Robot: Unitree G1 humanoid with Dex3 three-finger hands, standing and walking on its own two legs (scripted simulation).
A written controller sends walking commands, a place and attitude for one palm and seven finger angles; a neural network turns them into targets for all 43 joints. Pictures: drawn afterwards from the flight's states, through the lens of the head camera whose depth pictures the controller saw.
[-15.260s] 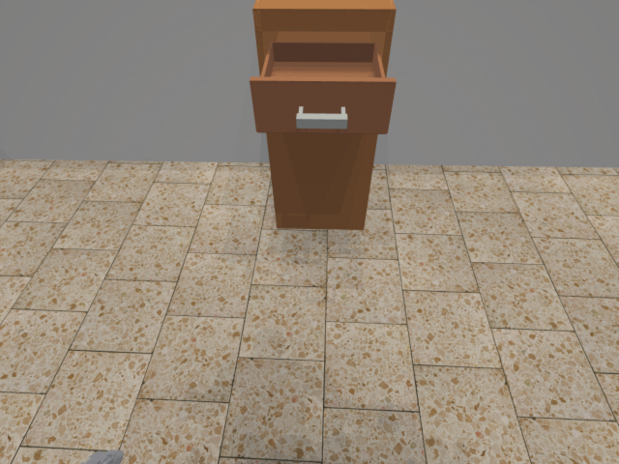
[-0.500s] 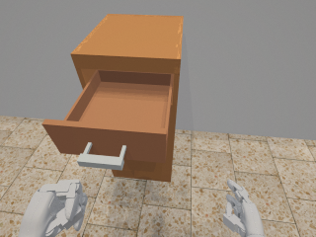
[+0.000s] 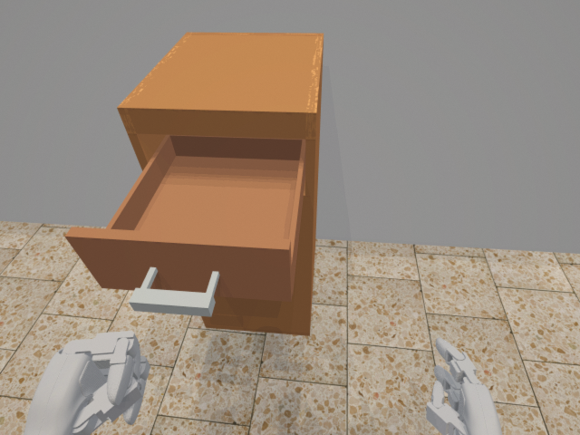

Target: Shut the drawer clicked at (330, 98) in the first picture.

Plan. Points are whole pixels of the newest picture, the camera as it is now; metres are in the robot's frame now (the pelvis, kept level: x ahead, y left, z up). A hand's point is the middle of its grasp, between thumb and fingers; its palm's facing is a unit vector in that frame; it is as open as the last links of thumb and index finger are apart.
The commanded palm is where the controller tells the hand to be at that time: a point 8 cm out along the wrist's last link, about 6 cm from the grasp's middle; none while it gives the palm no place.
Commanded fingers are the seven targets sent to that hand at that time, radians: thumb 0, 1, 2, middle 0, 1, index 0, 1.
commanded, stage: bring the fist close to the handle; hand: left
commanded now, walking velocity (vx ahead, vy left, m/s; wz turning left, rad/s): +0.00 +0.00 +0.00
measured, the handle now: (178, 289) +0.32 +0.21 +0.02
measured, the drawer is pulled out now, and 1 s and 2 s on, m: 0.28 0.28 0.27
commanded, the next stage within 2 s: push the drawer shut in 1.38 s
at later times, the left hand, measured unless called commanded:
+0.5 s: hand (164, 369) +0.18 +0.17 +0.06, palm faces +0.01 -1.00 -0.06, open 3.3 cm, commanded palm +0.15 +0.23 +0.07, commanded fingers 0.00 0.90 0.90 -1.40 -1.60 -1.40 -1.60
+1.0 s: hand (184, 362) +0.21 +0.17 +0.02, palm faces +0.00 -1.00 -0.05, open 3.3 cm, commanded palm +0.19 +0.23 +0.02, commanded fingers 0.00 0.90 0.90 -1.40 -1.60 -1.40 -1.60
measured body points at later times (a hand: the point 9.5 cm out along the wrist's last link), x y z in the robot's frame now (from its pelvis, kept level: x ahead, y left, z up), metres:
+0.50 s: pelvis +0.00 +0.00 -0.01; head +0.02 -0.01 +0.44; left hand +0.18 +0.23 +0.07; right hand +0.18 -0.23 -0.08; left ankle +0.01 +0.12 -0.71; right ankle +0.00 -0.10 -0.71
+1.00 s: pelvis -0.01 +0.01 -0.04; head +0.05 +0.00 +0.41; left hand +0.20 +0.22 +0.02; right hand +0.17 -0.23 -0.12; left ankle +0.01 +0.12 -0.71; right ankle +0.00 -0.10 -0.71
